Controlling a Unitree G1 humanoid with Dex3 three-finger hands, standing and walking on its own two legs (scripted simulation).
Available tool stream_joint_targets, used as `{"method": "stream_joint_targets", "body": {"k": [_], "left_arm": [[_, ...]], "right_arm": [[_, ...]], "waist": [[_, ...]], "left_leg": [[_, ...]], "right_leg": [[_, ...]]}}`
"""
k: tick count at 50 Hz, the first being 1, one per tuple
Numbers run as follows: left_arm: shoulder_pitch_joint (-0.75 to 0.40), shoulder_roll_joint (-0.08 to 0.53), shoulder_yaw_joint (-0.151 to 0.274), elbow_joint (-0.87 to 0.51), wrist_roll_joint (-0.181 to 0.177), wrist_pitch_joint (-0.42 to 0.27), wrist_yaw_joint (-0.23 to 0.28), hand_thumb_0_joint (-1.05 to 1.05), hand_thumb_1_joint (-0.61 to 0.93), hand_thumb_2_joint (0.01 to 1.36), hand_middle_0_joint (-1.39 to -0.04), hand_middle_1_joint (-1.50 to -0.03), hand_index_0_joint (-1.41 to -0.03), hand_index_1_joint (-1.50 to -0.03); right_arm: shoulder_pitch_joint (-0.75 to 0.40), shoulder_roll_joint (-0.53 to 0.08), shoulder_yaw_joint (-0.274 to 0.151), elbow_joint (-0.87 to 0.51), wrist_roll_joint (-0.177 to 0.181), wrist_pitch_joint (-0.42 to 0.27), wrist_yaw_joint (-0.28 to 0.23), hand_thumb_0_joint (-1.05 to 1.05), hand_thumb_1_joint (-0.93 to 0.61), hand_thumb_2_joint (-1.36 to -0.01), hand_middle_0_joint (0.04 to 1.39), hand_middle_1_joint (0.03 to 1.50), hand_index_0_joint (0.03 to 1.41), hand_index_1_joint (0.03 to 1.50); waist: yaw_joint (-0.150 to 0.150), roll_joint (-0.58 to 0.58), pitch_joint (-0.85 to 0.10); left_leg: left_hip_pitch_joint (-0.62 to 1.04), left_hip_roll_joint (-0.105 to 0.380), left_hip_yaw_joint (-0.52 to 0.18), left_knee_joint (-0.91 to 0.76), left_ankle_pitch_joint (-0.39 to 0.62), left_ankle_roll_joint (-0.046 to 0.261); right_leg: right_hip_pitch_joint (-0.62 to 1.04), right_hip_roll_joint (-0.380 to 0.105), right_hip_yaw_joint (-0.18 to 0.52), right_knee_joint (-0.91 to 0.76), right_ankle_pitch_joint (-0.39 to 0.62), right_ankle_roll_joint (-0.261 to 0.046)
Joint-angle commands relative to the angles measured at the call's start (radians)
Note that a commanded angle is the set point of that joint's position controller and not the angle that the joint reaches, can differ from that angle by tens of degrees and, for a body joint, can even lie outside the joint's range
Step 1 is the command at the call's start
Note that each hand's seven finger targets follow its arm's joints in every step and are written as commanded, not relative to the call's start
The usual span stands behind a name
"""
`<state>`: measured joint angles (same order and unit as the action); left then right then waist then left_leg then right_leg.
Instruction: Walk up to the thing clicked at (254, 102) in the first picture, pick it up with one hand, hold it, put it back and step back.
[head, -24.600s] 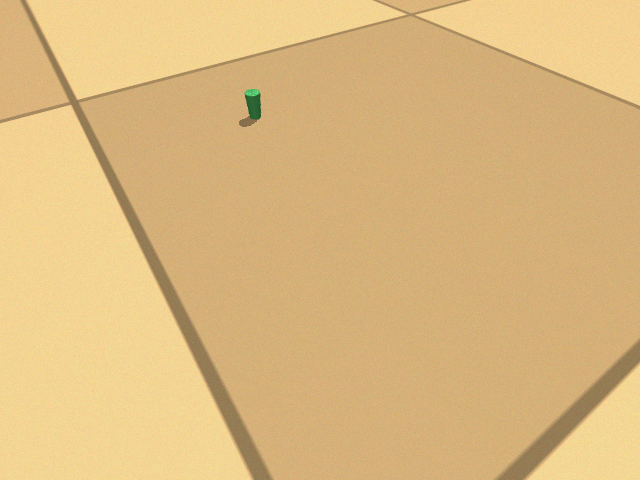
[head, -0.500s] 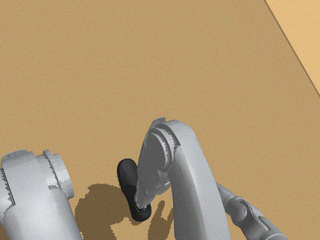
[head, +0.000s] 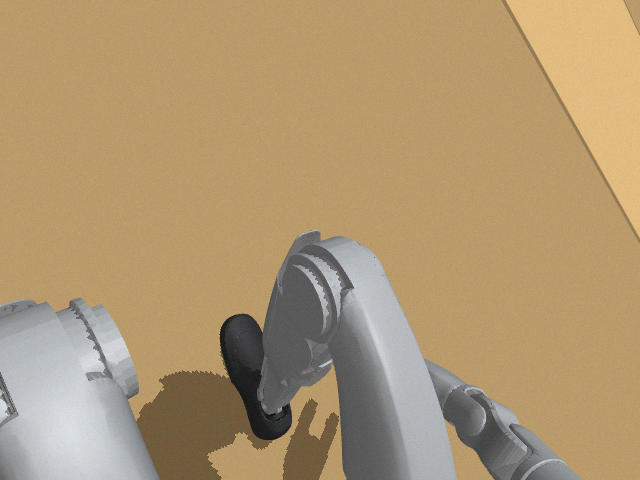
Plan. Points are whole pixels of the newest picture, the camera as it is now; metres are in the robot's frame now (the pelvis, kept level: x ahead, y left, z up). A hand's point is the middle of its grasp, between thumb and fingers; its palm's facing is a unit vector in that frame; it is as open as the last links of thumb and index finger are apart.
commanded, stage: open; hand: left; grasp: from the side
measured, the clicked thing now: out of the picture +0.44 +0.29 -0.21
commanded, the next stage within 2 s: withdraw in 0.30 s
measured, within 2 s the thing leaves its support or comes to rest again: neither
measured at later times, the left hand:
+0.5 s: hand out of the picture +0.44 +0.30 -0.16, palm faces +0.45 -0.89 +0.02, open 16.5 cm
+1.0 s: hand out of the picture +0.39 +0.38 -0.07, palm faces +0.37 -0.92 -0.12, open 17.7 cm
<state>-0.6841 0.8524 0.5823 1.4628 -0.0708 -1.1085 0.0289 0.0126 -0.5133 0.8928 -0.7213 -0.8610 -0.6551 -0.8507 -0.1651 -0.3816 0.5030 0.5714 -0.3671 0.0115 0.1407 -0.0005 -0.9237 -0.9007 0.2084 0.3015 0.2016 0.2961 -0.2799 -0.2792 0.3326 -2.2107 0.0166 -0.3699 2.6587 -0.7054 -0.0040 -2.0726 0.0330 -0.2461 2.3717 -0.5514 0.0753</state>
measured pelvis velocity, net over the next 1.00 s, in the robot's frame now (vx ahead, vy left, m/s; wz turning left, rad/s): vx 0.01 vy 0.00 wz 0.06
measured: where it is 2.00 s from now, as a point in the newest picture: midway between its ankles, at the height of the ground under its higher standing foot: (188, 451)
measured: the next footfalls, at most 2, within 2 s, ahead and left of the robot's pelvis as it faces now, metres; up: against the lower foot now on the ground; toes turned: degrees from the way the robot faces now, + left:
none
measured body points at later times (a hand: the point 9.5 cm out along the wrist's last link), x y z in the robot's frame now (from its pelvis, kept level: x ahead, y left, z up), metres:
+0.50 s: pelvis +0.00 +0.00 +0.00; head +0.22 +0.19 +0.33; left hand +0.41 +0.35 -0.16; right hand +0.16 -0.25 -0.03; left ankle +0.08 +0.12 -0.25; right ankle +0.16 -0.12 -0.25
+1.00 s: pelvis +0.01 +0.00 +0.03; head +0.19 +0.17 +0.41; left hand +0.37 +0.43 -0.06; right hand +0.19 -0.24 -0.03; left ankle +0.08 +0.12 -0.25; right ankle +0.16 -0.12 -0.25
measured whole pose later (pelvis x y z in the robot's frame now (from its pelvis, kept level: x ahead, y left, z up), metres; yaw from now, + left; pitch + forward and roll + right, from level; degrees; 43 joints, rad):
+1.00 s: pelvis +0.01 +0.00 +0.03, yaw +4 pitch +22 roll -15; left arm -0.60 0.76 0.52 1.10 -0.05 -0.70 -0.18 -0.01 -0.60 0.05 -0.05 -0.04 -0.06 -0.04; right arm 0.00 -0.32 0.26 0.61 -0.16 0.07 0.11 0.00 -0.90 -0.90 0.21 0.30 0.20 0.30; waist -0.17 -0.13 0.07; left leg -2.24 0.02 -0.24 2.52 -0.68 0.02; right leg -2.11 -0.01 -0.17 2.30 -0.59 0.05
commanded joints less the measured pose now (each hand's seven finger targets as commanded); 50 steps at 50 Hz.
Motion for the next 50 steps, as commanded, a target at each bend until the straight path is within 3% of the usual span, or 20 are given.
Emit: {"method": "stream_joint_targets", "body": {"k": [1,5,10,19,21,22,23,25,26,27,33,34,36,39,41,44,45,46,48,50], "left_arm": [[-0.244,0.221,0.006,-0.179,-0.007,-0.089,-0.005,0.000,-0.473,0.480,-0.685,-0.636,-0.689,-0.639],[-0.217,0.187,-0.020,-0.142,-0.004,-0.071,-0.011,0.000,-0.592,0.338,-0.558,-0.473,-0.556,-0.481],[-0.209,0.159,-0.033,-0.122,-0.015,-0.064,-0.014,0.000,-0.567,0.284,-0.450,-0.373,-0.449,-0.379],[-0.239,0.182,-0.031,-0.126,-0.007,-0.075,-0.009,0.000,-0.611,0.120,-0.248,-0.150,-0.240,-0.161],[-0.232,0.153,-0.051,-0.100,-0.005,-0.074,-0.011,0.000,-0.611,0.114,-0.151,-0.099,-0.144,-0.108],[-0.244,0.187,-0.041,-0.126,-0.007,-0.077,-0.009,0.000,-0.611,0.076,-0.097,-0.057,-0.093,-0.064],[-0.236,0.178,-0.042,-0.121,-0.007,-0.075,-0.013,0.000,-0.611,0.084,-0.086,-0.054,-0.082,-0.062],[-0.239,0.247,0.001,-0.160,-0.005,-0.080,-0.017,0.000,-0.611,0.071,-0.074,-0.039,-0.071,-0.046],[-0.226,0.230,-0.010,-0.161,-0.007,-0.075,-0.025,0.000,-0.611,0.078,-0.065,-0.034,-0.061,-0.042],[-0.244,0.280,0.028,-0.214,-0.008,-0.078,-0.025,0.000,-0.611,0.064,-0.066,-0.023,-0.061,-0.031],[-0.215,0.306,0.070,-0.419,-0.015,0.005,-0.073,0.000,-0.611,0.074,-0.060,-0.027,-0.056,-0.034],[-0.214,0.298,0.060,-0.443,-0.016,0.027,-0.092,0.000,-0.611,0.061,-0.064,-0.026,-0.060,-0.033],[-0.143,0.185,-0.008,-0.443,-0.031,0.091,-0.144,0.000,-0.611,0.056,-0.059,-0.028,-0.058,-0.032],[-0.137,0.124,-0.055,-0.472,-0.065,0.173,-0.200,0.000,-0.611,0.041,-0.056,-0.033,-0.063,-0.030],[-0.096,0.066,-0.068,-0.425,-0.095,0.225,-0.229,0.000,-0.611,0.026,-0.038,-0.021,-0.052,-0.012],[-0.148,0.084,-0.033,-0.516,-0.122,0.250,-0.244,0.000,-0.611,0.031,-0.025,-0.034,-0.048,-0.017],[-0.156,0.056,-0.049,-0.512,-0.119,0.257,-0.247,0.000,-0.531,0.061,-0.047,0.000,-0.029,0.000],[-0.096,0.265,-0.004,-0.502,0.056,0.326,-0.212,0.000,-0.567,0.079,-0.080,-0.059,-0.065,-0.069],[-0.177,0.129,-0.066,-0.573,0.045,0.383,-0.198,0.000,-0.580,0.090,-0.081,-0.064,-0.062,-0.079],[-0.155,0.191,-0.027,-0.639,0.073,0.438,-0.175,0.000,-0.611,0.092,-0.089,-0.064,-0.066,-0.083]], "right_arm": [[0.043,-0.368,-0.118,-0.013,0.002,0.013,-0.021,0.000,-0.930,-0.905,0.201,0.300,0.200,0.300],[0.039,-0.372,-0.121,-0.018,0.005,0.020,-0.021,0.000,-0.934,-0.907,0.201,0.301,0.200,0.301],[0.044,-0.366,-0.115,-0.024,0.005,0.022,-0.018,0.000,-0.925,-0.905,0.201,0.301,0.201,0.301],[0.039,-0.365,-0.113,-0.032,0.006,0.024,-0.017,0.000,-0.924,-0.906,0.201,0.301,0.201,0.301],[0.039,-0.365,-0.111,-0.022,0.004,0.026,-0.016,0.000,-0.904,-0.902,0.201,0.301,0.201,0.301],[0.026,-0.365,-0.108,-0.039,0.006,0.025,-0.017,0.000,-0.902,-0.901,0.202,0.301,0.201,0.301],[0.040,-0.363,-0.107,-0.027,0.007,0.027,-0.018,0.000,-0.903,-0.902,0.202,0.301,0.201,0.301],[0.041,-0.368,-0.109,-0.033,0.008,0.031,-0.020,0.000,-0.903,-0.902,0.202,0.301,0.201,0.301],[0.052,-0.363,-0.111,-0.019,0.010,0.032,-0.019,0.000,-0.901,-0.902,0.202,0.301,0.201,0.301],[0.047,-0.372,-0.114,-0.029,0.010,0.033,-0.022,0.000,-0.908,-0.903,0.202,0.301,0.201,0.301],[0.097,-0.363,-0.176,-0.021,0.037,0.044,-0.031,0.000,-0.906,-0.903,0.201,0.300,0.201,0.300],[0.111,-0.356,-0.186,-0.018,0.044,0.047,-0.033,0.000,-0.909,-0.904,0.201,0.300,0.201,0.300],[0.142,-0.340,-0.216,-0.005,0.068,0.052,-0.038,0.000,-0.905,-0.902,0.201,0.300,0.201,0.300],[0.175,-0.323,-0.248,0.014,0.117,0.049,-0.047,0.000,-0.901,-0.900,0.201,0.301,0.201,0.301],[0.171,-0.315,-0.261,-0.003,0.145,0.046,-0.050,0.000,-0.890,-0.897,0.201,0.301,0.201,0.301],[0.200,-0.296,-0.286,0.000,0.172,0.044,-0.053,0.000,-0.871,-0.892,0.201,0.301,0.201,0.301],[0.205,-0.286,-0.296,0.007,0.177,0.040,-0.050,0.000,-0.833,-0.895,0.200,0.304,0.201,0.303],[0.232,-0.263,-0.364,0.022,0.212,0.050,-0.058,0.000,-0.913,-0.923,0.201,0.303,0.201,0.303],[0.257,-0.238,-0.385,0.010,0.235,0.061,-0.053,0.000,-0.956,-0.924,0.201,0.303,0.201,0.303],[0.273,-0.230,-0.410,0.008,0.256,0.069,-0.056,0.000,-0.979,-0.930,0.201,0.303,0.201,0.303]], "waist": [[-0.104,0.601,-0.605],[-0.108,0.590,-0.578],[-0.114,0.552,-0.563],[-0.112,0.573,-0.562],[-0.119,0.572,-0.547],[-0.112,0.565,-0.538],[-0.113,0.565,-0.547],[-0.093,0.585,-0.583],[-0.089,0.599,-0.582],[-0.076,0.616,-0.606],[-0.014,0.734,-0.739],[-0.010,0.754,-0.770],[-0.007,0.745,-0.763],[0.001,0.677,-0.705],[0.006,0.598,-0.688],[0.041,0.572,-0.723],[0.041,0.564,-0.723],[0.122,0.660,-0.837],[0.091,0.682,-0.876],[0.132,0.702,-0.909]], "left_leg": [[0.399,0.064,0.086,-0.354,0.116,-0.027],[0.401,0.067,0.072,-0.367,0.123,-0.032],[0.369,0.060,0.074,-0.358,0.104,-0.023],[0.393,0.065,0.066,-0.371,0.093,-0.028],[0.389,0.064,0.066,-0.373,0.093,-0.030],[0.360,0.062,0.074,-0.368,0.073,-0.022],[0.375,0.062,0.075,-0.369,0.082,-0.024],[0.381,0.063,0.078,-0.369,0.085,-0.024],[0.390,0.063,0.080,-0.374,0.082,-0.025],[0.402,0.065,0.079,-0.375,0.105,-0.027],[0.503,0.062,0.109,-0.419,0.174,-0.041],[0.509,0.060,0.117,-0.426,0.187,-0.043],[0.498,0.056,0.129,-0.441,0.198,-0.043],[0.400,0.044,0.139,-0.459,0.095,-0.024],[0.357,0.039,0.132,-0.470,0.042,-0.013],[0.351,0.032,0.139,-0.478,0.027,-0.007],[0.341,0.030,0.147,-0.474,0.018,-0.003],[0.457,0.028,0.187,-0.536,0.091,-0.006],[0.471,0.035,0.191,-0.569,0.065,-0.009],[0.496,0.030,0.206,-0.609,0.051,-0.007]], "right_leg": [[0.292,0.046,-0.099,-0.144,0.122,-0.074],[0.259,0.043,-0.112,-0.130,0.124,-0.075],[0.278,0.047,-0.115,-0.143,0.121,-0.070],[0.257,0.048,-0.113,-0.140,0.105,-0.075],[0.251,0.047,-0.117,-0.139,0.103,-0.074],[0.255,0.050,-0.113,-0.146,0.093,-0.075],[0.266,0.047,-0.110,-0.150,0.097,-0.074],[0.285,0.048,-0.107,-0.148,0.096,-0.075],[0.282,0.048,-0.106,-0.147,0.090,-0.076],[0.291,0.048,-0.104,-0.139,0.111,-0.076],[0.287,0.037,-0.075,-0.139,0.144,-0.088],[0.291,0.036,-0.067,-0.139,0.150,-0.092],[0.257,0.032,-0.057,-0.148,0.154,-0.095],[0.200,0.026,-0.046,-0.175,0.090,-0.098],[0.169,0.018,-0.043,-0.187,0.049,-0.096],[0.152,0.013,-0.028,-0.190,0.031,-0.098],[0.147,0.012,-0.022,-0.191,0.024,-0.100],[0.163,0.003,0.003,-0.217,0.045,-0.107],[0.129,0.003,0.017,-0.226,0.027,-0.111],[0.125,-0.002,0.033,-0.243,0.007,-0.115]]}}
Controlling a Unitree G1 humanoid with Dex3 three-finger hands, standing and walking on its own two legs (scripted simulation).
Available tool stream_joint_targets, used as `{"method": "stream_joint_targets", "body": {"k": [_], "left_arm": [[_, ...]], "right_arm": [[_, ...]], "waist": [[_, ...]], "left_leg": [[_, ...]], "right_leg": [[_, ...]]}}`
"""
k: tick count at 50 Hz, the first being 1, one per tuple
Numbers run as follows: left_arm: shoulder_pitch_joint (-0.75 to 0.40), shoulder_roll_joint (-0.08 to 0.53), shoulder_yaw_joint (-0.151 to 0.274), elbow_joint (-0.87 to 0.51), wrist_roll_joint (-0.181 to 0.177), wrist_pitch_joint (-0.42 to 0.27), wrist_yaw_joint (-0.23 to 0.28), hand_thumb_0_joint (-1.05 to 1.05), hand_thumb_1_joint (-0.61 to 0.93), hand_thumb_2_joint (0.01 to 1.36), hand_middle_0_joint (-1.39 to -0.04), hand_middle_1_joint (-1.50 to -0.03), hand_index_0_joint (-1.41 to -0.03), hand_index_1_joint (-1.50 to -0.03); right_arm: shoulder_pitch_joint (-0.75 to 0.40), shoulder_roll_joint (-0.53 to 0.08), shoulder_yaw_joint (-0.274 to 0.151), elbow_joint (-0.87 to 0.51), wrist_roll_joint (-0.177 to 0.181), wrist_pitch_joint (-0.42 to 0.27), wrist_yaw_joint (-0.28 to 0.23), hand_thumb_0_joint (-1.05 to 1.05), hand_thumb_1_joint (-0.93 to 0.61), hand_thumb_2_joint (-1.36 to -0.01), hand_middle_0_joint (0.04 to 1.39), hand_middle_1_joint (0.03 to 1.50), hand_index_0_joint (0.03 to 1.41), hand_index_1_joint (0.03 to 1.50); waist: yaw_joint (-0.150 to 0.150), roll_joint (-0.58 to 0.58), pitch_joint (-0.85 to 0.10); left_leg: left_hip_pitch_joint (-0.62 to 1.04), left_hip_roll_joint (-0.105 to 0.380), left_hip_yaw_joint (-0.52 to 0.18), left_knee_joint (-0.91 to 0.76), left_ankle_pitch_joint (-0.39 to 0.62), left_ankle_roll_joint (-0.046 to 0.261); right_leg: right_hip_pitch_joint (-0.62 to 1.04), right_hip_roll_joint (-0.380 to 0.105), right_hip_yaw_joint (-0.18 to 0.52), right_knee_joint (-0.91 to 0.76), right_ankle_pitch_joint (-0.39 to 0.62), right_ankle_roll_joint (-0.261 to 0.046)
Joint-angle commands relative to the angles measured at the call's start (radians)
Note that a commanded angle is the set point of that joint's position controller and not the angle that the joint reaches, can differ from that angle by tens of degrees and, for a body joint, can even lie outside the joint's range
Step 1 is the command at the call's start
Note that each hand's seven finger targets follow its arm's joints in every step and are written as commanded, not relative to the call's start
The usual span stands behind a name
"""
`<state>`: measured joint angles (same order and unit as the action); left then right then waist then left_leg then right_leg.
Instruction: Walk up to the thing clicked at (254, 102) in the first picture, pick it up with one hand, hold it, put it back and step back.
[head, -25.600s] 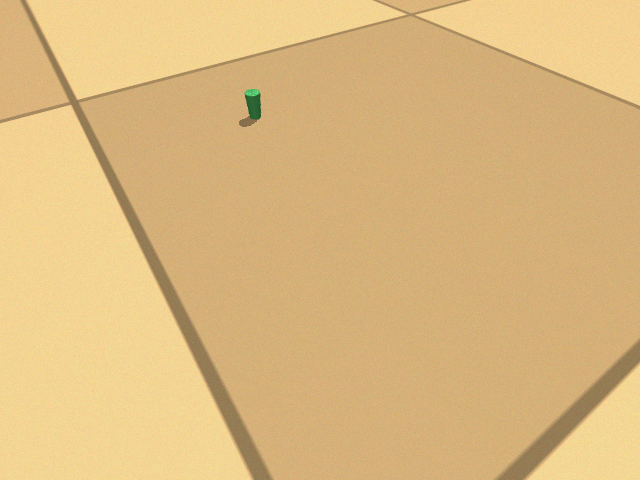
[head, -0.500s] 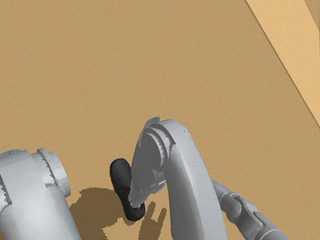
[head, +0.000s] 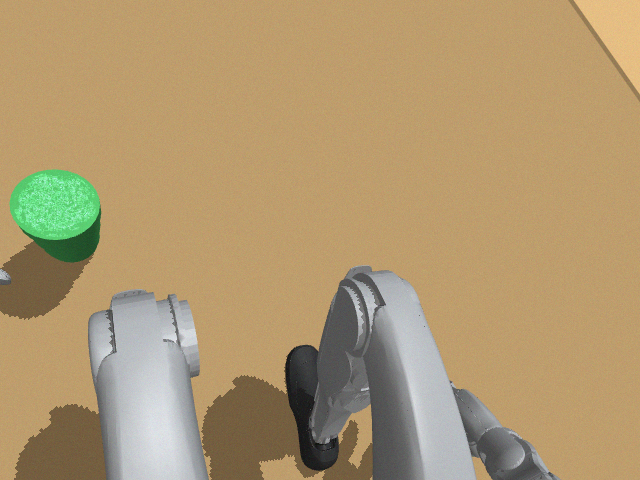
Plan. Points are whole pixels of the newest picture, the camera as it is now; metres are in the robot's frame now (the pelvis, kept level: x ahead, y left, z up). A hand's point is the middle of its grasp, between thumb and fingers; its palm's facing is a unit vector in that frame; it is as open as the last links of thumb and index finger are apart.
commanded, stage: home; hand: left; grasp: from the side
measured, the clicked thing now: (65, 224) +0.45 +0.27 -0.24
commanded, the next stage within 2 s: none
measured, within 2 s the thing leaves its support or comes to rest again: neither
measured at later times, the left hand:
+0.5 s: hand out of the picture +0.29 +0.33 +0.06, palm faces +0.23 -0.85 -0.47, open 17.4 cm
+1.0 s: hand out of the picture +0.26 +0.24 +0.28, palm faces +0.29 -0.89 -0.35, open 17.6 cm
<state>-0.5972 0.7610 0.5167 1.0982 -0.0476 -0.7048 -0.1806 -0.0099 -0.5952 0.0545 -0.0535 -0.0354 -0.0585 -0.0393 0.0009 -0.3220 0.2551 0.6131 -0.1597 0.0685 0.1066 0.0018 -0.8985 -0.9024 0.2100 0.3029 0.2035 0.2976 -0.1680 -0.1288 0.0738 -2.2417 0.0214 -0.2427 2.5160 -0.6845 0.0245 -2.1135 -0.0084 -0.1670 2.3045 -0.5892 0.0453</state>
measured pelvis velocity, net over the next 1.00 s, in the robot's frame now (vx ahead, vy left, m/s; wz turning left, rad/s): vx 0.09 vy -0.01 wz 0.20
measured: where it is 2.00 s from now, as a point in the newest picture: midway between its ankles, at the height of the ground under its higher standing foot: (242, 457)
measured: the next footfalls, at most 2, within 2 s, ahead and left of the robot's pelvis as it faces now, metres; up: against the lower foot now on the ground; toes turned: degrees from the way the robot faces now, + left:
none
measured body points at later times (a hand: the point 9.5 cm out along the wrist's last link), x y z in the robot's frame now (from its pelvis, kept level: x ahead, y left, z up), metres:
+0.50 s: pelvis +0.02 -0.02 +0.16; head +0.21 +0.05 +0.57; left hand +0.27 +0.37 +0.09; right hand +0.23 -0.24 +0.03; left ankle +0.08 +0.12 -0.28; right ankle +0.14 -0.13 -0.28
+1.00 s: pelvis +0.09 -0.01 +0.37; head +0.15 +0.02 +0.81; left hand +0.24 +0.28 +0.30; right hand +0.29 -0.22 +0.28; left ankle +0.08 +0.12 -0.28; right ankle +0.14 -0.13 -0.28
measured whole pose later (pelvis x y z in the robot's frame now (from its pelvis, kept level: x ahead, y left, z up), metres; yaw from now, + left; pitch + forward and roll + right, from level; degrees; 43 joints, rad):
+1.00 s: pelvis +0.09 -0.01 +0.37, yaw +11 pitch +16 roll -3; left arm 0.26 0.26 0.05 0.22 -0.01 0.22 0.18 0.00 -0.57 0.04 -0.05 -0.05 -0.06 -0.05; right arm 0.24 -0.21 0.02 0.52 0.04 -0.01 -0.16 0.01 -0.90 -0.90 0.21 0.30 0.20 0.30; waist -0.05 0.02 -0.16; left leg -0.92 0.05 -0.04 1.18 -0.55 -0.02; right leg -0.90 -0.02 -0.07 1.12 -0.51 0.01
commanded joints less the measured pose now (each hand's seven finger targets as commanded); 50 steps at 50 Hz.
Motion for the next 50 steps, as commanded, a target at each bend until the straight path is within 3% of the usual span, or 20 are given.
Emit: {"method": "stream_joint_targets", "body": {"k": [1,3,6,9,13,19,20,22,25,28,30,32,33,35,37,42,43,45,46,50], "left_arm": [[-0.217,0.293,0.049,-0.242,0.070,0.074,0.046,0.000,-0.597,0.084,-0.095,-0.062,-0.076,-0.077],[-0.237,0.366,0.082,-0.383,0.097,0.120,0.061,0.000,-0.520,0.108,-0.064,-0.072,-0.063,-0.073],[-0.094,0.285,0.058,-0.383,0.112,0.224,0.086,0.000,-0.539,0.063,-0.053,-0.057,-0.052,-0.057],[0.001,0.148,-0.014,-0.391,0.115,0.317,0.100,0.000,-0.530,0.070,-0.058,-0.061,-0.057,-0.062],[0.082,0.053,-0.101,-0.548,0.113,0.438,0.135,0.000,-0.548,0.060,-0.056,-0.058,-0.055,-0.059],[0.264,0.051,-0.105,-0.799,0.099,0.575,0.211,0.000,-0.553,0.055,-0.052,-0.054,-0.051,-0.054],[0.315,0.017,-0.122,-0.785,0.098,0.595,0.221,0.000,-0.545,0.059,-0.052,-0.054,-0.051,-0.055],[0.310,0.060,-0.086,-0.865,0.094,0.615,0.249,0.000,-0.532,0.066,-0.053,-0.056,-0.052,-0.057],[0.394,-0.006,-0.112,-0.879,0.088,0.650,0.279,0.000,-0.555,0.053,-0.049,-0.052,-0.049,-0.052],[0.481,-0.127,-0.189,-0.820,0.080,0.690,0.294,0.000,-0.600,0.026,-0.044,-0.044,-0.044,-0.045],[0.479,-0.118,-0.190,-0.871,0.074,0.706,0.309,0.000,-0.589,0.033,-0.046,-0.046,-0.045,-0.046],[0.558,-0.200,-0.251,-0.827,0.073,0.734,0.314,0.000,-0.611,0.015,-0.042,-0.041,-0.042,-0.041],[0.528,-0.173,-0.234,-0.891,0.067,0.737,0.323,0.000,-0.577,0.040,-0.047,-0.048,-0.046,-0.048],[0.630,-0.262,-0.294,-0.795,0.068,0.768,0.328,0.000,-0.591,0.032,-0.045,-0.045,-0.044,-0.046],[0.614,-0.235,-0.278,-0.881,0.060,0.780,0.343,0.000,-0.559,0.050,-0.049,-0.051,-0.048,-0.052],[0.743,-0.343,-0.368,-0.889,0.053,0.839,0.356,0.000,-0.600,0.026,-0.044,-0.044,-0.044,-0.045],[0.710,-0.311,-0.352,-0.967,0.051,0.843,0.364,0.000,-0.591,0.031,-0.045,-0.046,-0.044,-0.046],[0.777,-0.338,-0.377,-0.986,0.050,0.867,0.370,0.000,-0.594,0.030,-0.045,-0.046,-0.044,-0.046],[0.769,-0.322,-0.375,-1.061,0.047,0.873,0.378,0.000,-0.583,0.036,-0.046,-0.048,-0.045,-0.048],[0.889,-0.404,-0.443,-1.099,0.039,0.917,0.383,0.000,-0.571,0.043,-0.047,-0.050,-0.047,-0.050]], "right_arm": [[0.127,-0.293,-0.180,-0.023,0.060,0.019,-0.027,0.000,-0.987,-0.931,0.202,0.303,0.201,0.303],[0.151,-0.285,-0.205,-0.029,0.074,0.030,-0.033,0.000,-0.917,-0.902,0.201,0.301,0.201,0.301],[0.163,-0.245,-0.241,-0.042,0.108,0.042,-0.042,0.000,-0.896,-0.902,0.201,0.301,0.201,0.301],[0.169,-0.210,-0.278,-0.059,0.131,0.046,-0.055,0.000,-0.895,-0.902,0.201,0.301,0.201,0.301],[0.182,-0.202,-0.319,-0.100,0.162,0.047,-0.073,0.000,-0.895,-0.902,0.201,0.301,0.201,0.301],[0.174,-0.157,-0.333,-0.164,0.197,0.034,-0.120,0.000,-0.895,-0.902,0.201,0.301,0.201,0.301],[0.168,-0.151,-0.332,-0.177,0.201,0.029,-0.129,0.000,-0.895,-0.902,0.201,0.301,0.201,0.301],[0.169,-0.132,-0.328,-0.177,0.205,0.022,-0.150,0.000,-0.895,-0.902,0.201,0.301,0.201,0.301],[0.163,-0.105,-0.322,-0.186,0.207,0.005,-0.179,0.000,-0.895,-0.902,0.201,0.301,0.201,0.301],[0.163,-0.086,-0.318,-0.189,0.207,-0.023,-0.202,0.000,-0.895,-0.902,0.201,0.301,0.201,0.301],[0.182,-0.077,-0.316,-0.188,0.206,-0.037,-0.215,0.000,-0.895,-0.902,0.201,0.301,0.201,0.301],[0.188,-0.065,-0.309,-0.181,0.202,-0.053,-0.221,0.000,-0.895,-0.902,0.201,0.301,0.201,0.301],[0.198,-0.060,-0.306,-0.178,0.201,-0.059,-0.226,0.000,-0.895,-0.902,0.201,0.301,0.201,0.301],[0.191,-0.050,-0.300,-0.180,0.196,-0.074,-0.233,0.000,-0.895,-0.902,0.201,0.301,0.201,0.301],[0.203,-0.049,-0.299,-0.179,0.198,-0.083,-0.240,0.000,-0.895,-0.902,0.201,0.301,0.201,0.301],[0.212,-0.033,-0.291,-0.190,0.193,-0.105,-0.256,0.000,-0.896,-0.902,0.201,0.301,0.201,0.301],[0.223,-0.037,-0.293,-0.198,0.195,-0.108,-0.260,0.000,-0.896,-0.902,0.201,0.301,0.201,0.301],[0.228,-0.030,-0.290,-0.215,0.197,-0.114,-0.268,0.000,-0.896,-0.902,0.201,0.301,0.201,0.301],[0.228,-0.030,-0.289,-0.223,0.198,-0.117,-0.273,0.000,-0.896,-0.902,0.201,0.301,0.201,0.301],[0.226,-0.006,-0.277,-0.245,0.196,-0.134,-0.293,0.000,-0.896,-0.902,0.201,0.301,0.201,0.301]], "waist": [[0.023,0.566,-0.638],[0.050,0.611,-0.731],[0.085,0.565,-0.729],[0.078,0.435,-0.745],[0.080,0.340,-0.779],[0.123,0.240,-0.851],[0.120,0.239,-0.833],[0.140,0.250,-0.834],[0.139,0.248,-0.798],[0.123,0.228,-0.724],[0.133,0.233,-0.732],[0.116,0.213,-0.689],[0.125,0.210,-0.692],[0.108,0.188,-0.626],[0.129,0.193,-0.622],[0.120,0.201,-0.534],[0.132,0.229,-0.538],[0.130,0.213,-0.518],[0.140,0.233,-0.509],[0.127,0.204,-0.393]], "left_leg": [[0.541,0.028,0.073,-0.490,0.025,-0.037],[0.612,0.027,0.082,-0.512,0.075,-0.040],[0.596,0.018,0.107,-0.567,0.054,-0.032],[0.566,0.005,0.133,-0.586,0.045,-0.015],[0.632,0.003,0.132,-0.680,0.018,-0.005],[0.744,0.000,0.167,-0.824,-0.009,0.007],[0.769,0.000,0.166,-0.854,0.000,0.007],[0.820,-0.002,0.182,-0.897,0.029,0.008],[0.908,-0.004,0.193,-0.968,0.077,0.006],[0.969,-0.004,0.211,-1.030,0.136,0.005],[1.040,-0.005,0.222,-1.070,0.202,0.004],[1.094,-0.005,0.220,-1.120,0.252,0.003],[1.116,-0.006,0.220,-1.149,0.258,0.002],[1.162,-0.005,0.217,-1.204,0.288,0.000],[1.228,-0.003,0.220,-1.255,0.318,-0.003],[1.375,-0.001,0.226,-1.382,0.402,-0.013],[1.414,0.000,0.228,-1.410,0.415,-0.015],[1.473,-0.001,0.226,-1.463,0.433,-0.018],[1.508,-0.004,0.230,-1.498,0.422,-0.021],[1.553,-0.007,0.235,-1.589,0.385,-0.019]], "right_leg": [[0.142,0.036,-0.044,-0.168,0.037,-0.085],[0.149,0.028,-0.023,-0.171,0.061,-0.090],[0.159,0.026,0.006,-0.216,0.038,-0.093],[0.202,0.023,0.032,-0.294,0.021,-0.092],[0.280,0.019,0.051,-0.412,0.000,-0.085],[0.538,0.015,0.101,-0.611,-0.032,-0.073],[0.563,0.012,0.107,-0.637,-0.025,-0.073],[0.649,0.010,0.126,-0.690,-0.008,-0.072],[0.730,0.009,0.136,-0.769,0.024,-0.071],[0.815,0.009,0.140,-0.863,0.074,-0.071],[0.910,0.006,0.144,-0.922,0.134,-0.069],[0.979,0.006,0.140,-0.976,0.186,-0.068],[1.022,0.005,0.142,-1.001,0.190,-0.068],[1.073,0.007,0.138,-1.058,0.220,-0.067],[1.140,0.004,0.139,-1.107,0.245,-0.066],[1.277,0.007,0.131,-1.231,0.323,-0.064],[1.308,0.006,0.129,-1.253,0.329,-0.064],[1.372,0.009,0.123,-1.300,0.346,-0.061],[1.394,0.010,0.118,-1.326,0.337,-0.060],[1.460,0.016,0.104,-1.420,0.311,-0.056]]}}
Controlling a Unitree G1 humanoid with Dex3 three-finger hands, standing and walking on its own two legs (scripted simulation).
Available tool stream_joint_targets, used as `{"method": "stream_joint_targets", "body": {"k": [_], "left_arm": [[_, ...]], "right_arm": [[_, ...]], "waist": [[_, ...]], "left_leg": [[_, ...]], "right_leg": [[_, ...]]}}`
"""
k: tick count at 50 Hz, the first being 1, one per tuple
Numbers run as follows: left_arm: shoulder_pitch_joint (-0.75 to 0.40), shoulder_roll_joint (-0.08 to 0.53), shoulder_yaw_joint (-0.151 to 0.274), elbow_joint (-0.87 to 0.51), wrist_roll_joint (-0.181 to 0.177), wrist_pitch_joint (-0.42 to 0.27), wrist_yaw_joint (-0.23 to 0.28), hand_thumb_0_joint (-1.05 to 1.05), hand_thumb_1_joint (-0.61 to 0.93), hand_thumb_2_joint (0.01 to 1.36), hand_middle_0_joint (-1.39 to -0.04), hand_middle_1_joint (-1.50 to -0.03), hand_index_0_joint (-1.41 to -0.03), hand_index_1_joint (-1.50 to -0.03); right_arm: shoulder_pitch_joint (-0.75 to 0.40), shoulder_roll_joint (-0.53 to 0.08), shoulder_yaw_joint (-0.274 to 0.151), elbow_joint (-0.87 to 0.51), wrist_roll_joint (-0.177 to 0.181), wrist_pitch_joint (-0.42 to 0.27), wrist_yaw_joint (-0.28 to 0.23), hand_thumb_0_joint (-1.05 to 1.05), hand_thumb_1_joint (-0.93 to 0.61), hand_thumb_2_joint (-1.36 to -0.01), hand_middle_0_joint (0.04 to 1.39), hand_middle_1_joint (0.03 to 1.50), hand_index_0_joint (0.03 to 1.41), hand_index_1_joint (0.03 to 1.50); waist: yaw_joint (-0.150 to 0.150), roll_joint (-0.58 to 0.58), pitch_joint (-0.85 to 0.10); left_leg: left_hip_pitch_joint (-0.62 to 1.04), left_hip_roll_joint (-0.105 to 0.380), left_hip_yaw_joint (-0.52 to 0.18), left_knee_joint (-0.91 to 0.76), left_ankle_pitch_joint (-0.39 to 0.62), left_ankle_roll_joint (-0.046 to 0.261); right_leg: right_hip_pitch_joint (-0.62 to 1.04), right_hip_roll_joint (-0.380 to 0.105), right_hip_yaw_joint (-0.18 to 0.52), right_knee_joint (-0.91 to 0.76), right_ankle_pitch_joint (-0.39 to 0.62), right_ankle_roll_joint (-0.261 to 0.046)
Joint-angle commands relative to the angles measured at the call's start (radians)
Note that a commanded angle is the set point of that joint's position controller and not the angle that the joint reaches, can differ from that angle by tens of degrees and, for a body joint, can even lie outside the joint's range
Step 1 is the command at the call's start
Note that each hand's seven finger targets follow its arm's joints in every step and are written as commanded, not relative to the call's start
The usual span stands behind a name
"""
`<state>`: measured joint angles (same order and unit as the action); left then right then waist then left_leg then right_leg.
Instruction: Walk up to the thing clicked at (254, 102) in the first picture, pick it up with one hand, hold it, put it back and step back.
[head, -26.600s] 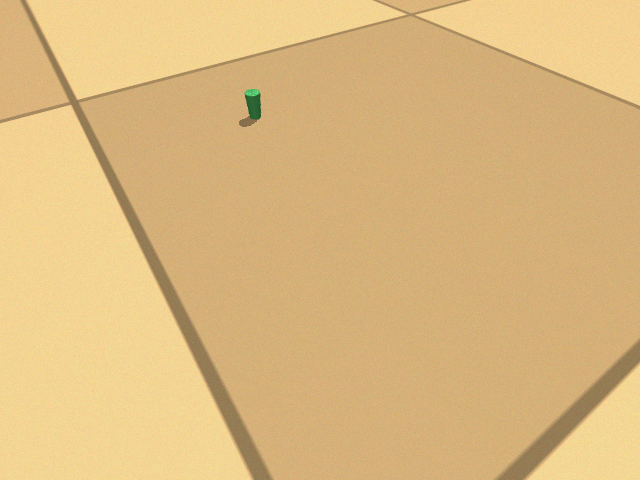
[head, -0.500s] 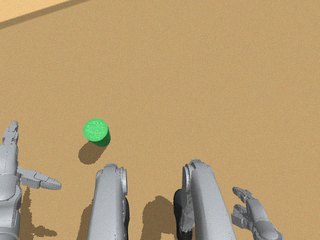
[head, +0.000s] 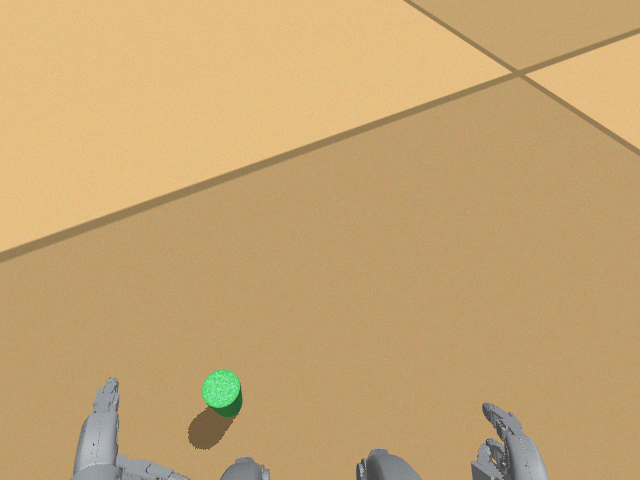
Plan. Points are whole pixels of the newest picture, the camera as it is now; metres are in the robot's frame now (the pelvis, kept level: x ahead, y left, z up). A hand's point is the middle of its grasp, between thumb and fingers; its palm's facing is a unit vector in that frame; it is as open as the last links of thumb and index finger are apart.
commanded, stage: home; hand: left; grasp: from the side
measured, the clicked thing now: (225, 396) +0.40 +0.20 -0.60
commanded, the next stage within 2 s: stand in 1.92 s
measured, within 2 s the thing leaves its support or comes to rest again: neither
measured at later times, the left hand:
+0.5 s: hand (144, 465) +0.18 +0.19 -0.02, palm faces +0.12 -0.95 -0.30, open 17.6 cm
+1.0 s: hand (157, 473) +0.17 +0.17 -0.02, palm faces +0.10 -0.95 -0.29, open 17.6 cm
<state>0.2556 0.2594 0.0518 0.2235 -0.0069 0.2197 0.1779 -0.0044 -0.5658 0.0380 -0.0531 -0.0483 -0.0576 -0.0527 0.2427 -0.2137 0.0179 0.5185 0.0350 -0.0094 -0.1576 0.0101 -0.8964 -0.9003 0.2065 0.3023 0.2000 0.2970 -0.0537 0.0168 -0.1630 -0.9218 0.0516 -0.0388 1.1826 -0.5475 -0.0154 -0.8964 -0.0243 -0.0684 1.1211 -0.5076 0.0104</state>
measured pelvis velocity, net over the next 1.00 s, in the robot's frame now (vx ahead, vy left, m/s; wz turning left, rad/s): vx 0.01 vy -0.01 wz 0.01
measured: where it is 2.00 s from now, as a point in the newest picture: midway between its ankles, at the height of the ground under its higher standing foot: outside the picture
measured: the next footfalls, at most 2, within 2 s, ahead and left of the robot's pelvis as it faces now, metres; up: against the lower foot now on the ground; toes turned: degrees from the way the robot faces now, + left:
none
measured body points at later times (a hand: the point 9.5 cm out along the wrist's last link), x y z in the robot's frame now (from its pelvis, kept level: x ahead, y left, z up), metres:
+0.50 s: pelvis +0.01 +0.00 +0.04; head +0.03 +0.01 +0.49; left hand +0.17 +0.24 +0.00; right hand +0.19 -0.23 -0.03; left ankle +0.01 +0.12 -0.65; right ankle +0.02 -0.13 -0.65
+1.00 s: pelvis +0.01 -0.01 +0.04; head +0.02 -0.01 +0.49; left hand +0.16 +0.22 +0.00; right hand +0.16 -0.25 -0.03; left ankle +0.01 +0.12 -0.65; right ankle +0.02 -0.13 -0.65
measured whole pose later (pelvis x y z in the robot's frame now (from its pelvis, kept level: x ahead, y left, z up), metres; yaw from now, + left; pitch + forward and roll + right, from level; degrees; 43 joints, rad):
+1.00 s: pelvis +0.01 -0.01 +0.04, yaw +1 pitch +7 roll -2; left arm 0.45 0.20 -0.02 0.04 -0.01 0.26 0.14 -0.01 -0.57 0.04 -0.05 -0.05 -0.05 -0.05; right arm 0.28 -0.20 0.03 0.52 0.01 -0.11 -0.18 0.01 -0.90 -0.90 0.21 0.30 0.20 0.30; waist -0.03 0.04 -0.11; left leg -0.60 0.05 -0.03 0.94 -0.46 -0.02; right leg -0.58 -0.02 -0.07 0.89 -0.43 0.00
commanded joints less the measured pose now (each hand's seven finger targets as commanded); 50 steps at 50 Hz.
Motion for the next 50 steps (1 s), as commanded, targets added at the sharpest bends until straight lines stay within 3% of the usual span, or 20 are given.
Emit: {"method": "stream_joint_targets", "body": {"k": [1,3,5,8,9,10,12,15,18,20,22,25,27,29,33,37,40,44,46,50], "left_arm": [[0.050,0.103,0.024,-0.273,-0.002,-0.003,0.027,0.000,-0.584,0.036,-0.046,-0.048,-0.045,-0.048],[0.073,0.106,0.015,-0.372,-0.005,0.006,0.027,0.000,-0.606,0.023,-0.044,-0.044,-0.043,-0.045],[0.158,0.062,-0.017,-0.353,-0.005,0.020,0.022,0.000,-0.611,0.018,-0.043,-0.043,-0.042,-0.043],[0.181,0.044,-0.027,-0.386,-0.005,0.022,0.013,0.000,-0.611,0.010,-0.041,-0.040,-0.040,-0.041],[0.187,0.045,-0.026,-0.414,-0.004,0.020,0.009,0.000,-0.591,0.032,-0.045,-0.046,-0.044,-0.047],[0.172,0.072,-0.007,-0.456,-0.006,0.017,0.009,0.000,-0.608,0.022,-0.043,-0.044,-0.043,-0.044],[0.215,0.042,-0.025,-0.411,-0.003,0.022,-0.002,0.000,-0.603,0.025,-0.044,-0.045,-0.043,-0.045],[0.186,0.051,-0.007,-0.401,0.001,0.013,-0.009,0.000,-0.596,0.029,-0.044,-0.046,-0.044,-0.047],[0.173,0.033,-0.024,-0.391,0.004,0.007,-0.018,0.000,-0.577,0.040,-0.046,-0.050,-0.046,-0.050],[0.113,0.080,0.006,-0.481,0.004,-0.002,-0.013,0.000,-0.595,0.030,-0.044,-0.047,-0.044,-0.047],[0.183,0.043,-0.024,-0.407,0.006,0.007,-0.019,0.000,-0.595,0.029,-0.044,-0.047,-0.044,-0.047],[0.142,0.062,-0.011,-0.441,0.005,0.001,-0.017,0.000,-0.602,0.026,-0.044,-0.046,-0.043,-0.046],[0.193,0.024,-0.029,-0.365,0.004,0.007,-0.023,0.000,-0.604,0.024,-0.043,-0.046,-0.043,-0.046],[0.132,0.074,0.007,-0.447,0.002,-0.003,-0.018,0.000,-0.578,0.040,-0.046,-0.051,-0.046,-0.051],[0.195,0.032,-0.022,-0.371,0.001,0.002,-0.025,0.000,-0.603,0.025,-0.044,-0.047,-0.043,-0.047],[0.137,0.080,0.011,-0.431,0.003,-0.008,-0.022,0.000,-0.603,0.025,-0.044,-0.047,-0.043,-0.047],[0.186,0.030,-0.020,-0.354,0.002,-0.004,-0.027,0.000,-0.591,0.033,-0.045,-0.050,-0.045,-0.049],[0.155,0.063,0.000,-0.402,0.004,-0.009,-0.026,0.000,-0.582,0.037,-0.046,-0.051,-0.046,-0.051],[0.178,0.029,-0.023,-0.339,0.005,-0.003,-0.030,0.000,-0.571,0.044,-0.047,-0.053,-0.047,-0.053],[0.152,0.053,-0.003,-0.366,0.006,-0.009,-0.027,0.000,-0.582,0.038,-0.046,-0.051,-0.046,-0.051]], "right_arm": [[-0.015,-0.113,-0.039,-0.156,-0.002,-0.062,-0.032,0.000,-0.896,-0.902,0.201,0.301,0.201,0.301],[-0.013,-0.113,-0.038,-0.168,-0.002,-0.071,-0.039,0.000,-0.896,-0.902,0.201,0.301,0.201,0.301],[-0.019,-0.105,-0.034,-0.181,-0.005,-0.080,-0.043,0.000,-0.897,-0.902,0.201,0.301,0.201,0.301],[-0.018,-0.103,-0.036,-0.191,-0.008,-0.094,-0.044,0.000,-0.896,-0.902,0.201,0.301,0.201,0.301],[-0.019,-0.101,-0.036,-0.186,-0.012,-0.100,-0.043,0.000,-0.896,-0.902,0.201,0.301,0.201,0.301],[-0.020,-0.108,-0.038,-0.195,-0.010,-0.104,-0.043,0.000,-0.897,-0.902,0.201,0.301,0.201,0.301],[-0.019,-0.108,-0.038,-0.195,-0.013,-0.112,-0.042,0.000,-0.897,-0.901,0.201,0.301,0.200,0.301],[-0.019,-0.106,-0.037,-0.193,-0.018,-0.124,-0.039,0.000,-0.897,-0.901,0.201,0.301,0.200,0.301],[-0.025,-0.105,-0.036,-0.190,-0.023,-0.136,-0.036,0.000,-0.897,-0.901,0.200,0.301,0.200,0.301],[-0.013,-0.106,-0.036,-0.182,-0.024,-0.141,-0.039,0.000,-0.897,-0.901,0.200,0.301,0.200,0.301],[-0.015,-0.101,-0.032,-0.179,-0.026,-0.146,-0.038,0.000,-0.898,-0.901,0.200,0.301,0.200,0.301],[-0.022,-0.104,-0.033,-0.171,-0.025,-0.148,-0.037,0.000,-0.898,-0.901,0.200,0.301,0.200,0.301],[-0.031,-0.105,-0.032,-0.171,-0.026,-0.149,-0.034,0.000,-0.898,-0.901,0.200,0.301,0.200,0.301],[-0.030,-0.107,-0.034,-0.172,-0.024,-0.149,-0.033,0.000,-0.898,-0.901,0.200,0.301,0.200,0.301],[-0.034,-0.100,-0.029,-0.178,-0.023,-0.151,-0.031,0.000,-0.899,-0.901,0.200,0.301,0.200,0.301],[-0.031,-0.105,-0.034,-0.169,-0.023,-0.152,-0.033,0.000,-0.899,-0.901,0.200,0.300,0.200,0.300],[-0.030,-0.100,-0.032,-0.166,-0.025,-0.157,-0.032,0.000,-0.899,-0.901,0.200,0.300,0.200,0.300],[-0.034,-0.103,-0.034,-0.165,-0.025,-0.156,-0.034,0.000,-0.899,-0.901,0.200,0.300,0.200,0.300],[-0.039,-0.102,-0.032,-0.167,-0.023,-0.159,-0.035,0.000,-0.899,-0.901,0.200,0.300,0.200,0.300],[-0.040,-0.104,-0.034,-0.166,-0.024,-0.159,-0.038,0.000,-0.899,-0.901,0.200,0.300,0.200,0.300]], "waist": [[0.022,0.068,-0.161],[0.028,0.083,-0.158],[0.021,0.041,-0.102],[0.021,0.018,-0.038],[0.025,0.021,-0.061],[0.030,0.027,-0.053],[0.022,0.008,-0.031],[0.019,-0.004,-0.012],[0.018,0.015,-0.022],[0.026,0.045,-0.077],[0.017,0.021,-0.061],[0.025,0.040,-0.041],[0.025,0.023,-0.028],[0.034,0.041,-0.042],[0.032,0.022,-0.008],[0.040,0.041,-0.039],[0.028,-0.013,-0.023],[0.036,0.027,-0.041],[0.025,-0.009,-0.013],[0.032,0.017,-0.032]], "left_leg": [[0.258,-0.035,0.028,-0.275,0.255,0.019],[0.307,-0.031,0.021,-0.310,0.277,0.014],[0.309,-0.030,0.014,-0.327,0.296,0.015],[0.315,-0.032,0.020,-0.358,0.267,0.016],[0.329,-0.030,0.015,-0.364,0.288,0.014],[0.334,-0.029,0.016,-0.373,0.289,0.014],[0.340,-0.030,0.020,-0.374,0.307,0.014],[0.341,-0.033,0.022,-0.379,0.290,0.016],[0.356,-0.034,0.020,-0.390,0.274,0.013],[0.392,-0.037,0.026,-0.381,0.331,0.011],[0.384,-0.042,0.029,-0.368,0.348,0.014],[0.381,-0.044,0.034,-0.381,0.311,0.014],[0.375,-0.039,0.026,-0.394,0.307,0.012],[0.381,-0.042,0.028,-0.396,0.298,0.013],[0.363,-0.044,0.031,-0.402,0.272,0.015],[0.378,-0.045,0.034,-0.399,0.284,0.015],[0.366,-0.047,0.039,-0.385,0.277,0.022],[0.376,-0.048,0.041,-0.390,0.278,0.018],[0.367,-0.045,0.040,-0.395,0.258,0.021],[0.377,-0.043,0.037,-0.408,0.244,0.018]], "right_leg": [[0.259,0.035,0.003,-0.246,0.233,-0.023],[0.287,0.041,-0.007,-0.260,0.241,-0.026],[0.301,0.048,-0.019,-0.280,0.253,-0.023],[0.314,0.049,-0.022,-0.315,0.229,-0.021],[0.333,0.050,-0.022,-0.316,0.244,-0.023],[0.334,0.050,-0.022,-0.319,0.244,-0.022],[0.336,0.050,-0.020,-0.324,0.258,-0.022],[0.346,0.047,-0.016,-0.336,0.246,-0.019],[0.352,0.047,-0.013,-0.337,0.228,-0.020],[0.381,0.042,-0.007,-0.334,0.282,-0.021],[0.391,0.041,-0.005,-0.342,0.307,-0.018],[0.382,0.038,-0.003,-0.355,0.276,-0.018],[0.379,0.044,-0.011,-0.351,0.262,-0.020],[0.386,0.041,-0.008,-0.360,0.256,-0.020],[0.378,0.042,-0.010,-0.368,0.234,-0.019],[0.386,0.039,-0.005,-0.370,0.246,-0.019],[0.388,0.037,-0.002,-0.379,0.255,-0.011],[0.392,0.036,0.001,-0.377,0.250,-0.015],[0.378,0.038,-0.001,-0.383,0.232,-0.013],[0.382,0.041,-0.002,-0.381,0.212,-0.017]]}}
